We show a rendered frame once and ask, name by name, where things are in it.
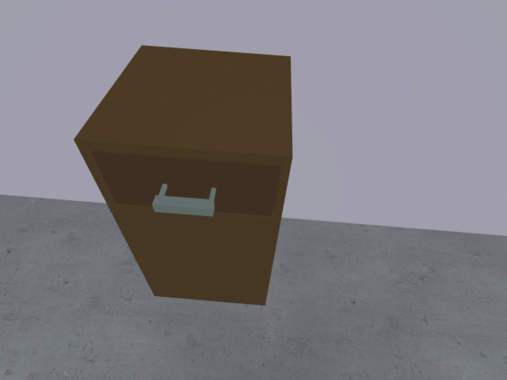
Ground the drawer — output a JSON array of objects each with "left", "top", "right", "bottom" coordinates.
[{"left": 91, "top": 150, "right": 279, "bottom": 217}]

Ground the cabinet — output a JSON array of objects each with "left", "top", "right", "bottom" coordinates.
[{"left": 74, "top": 45, "right": 292, "bottom": 306}]

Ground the handle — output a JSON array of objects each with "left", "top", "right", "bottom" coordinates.
[{"left": 152, "top": 184, "right": 216, "bottom": 217}]

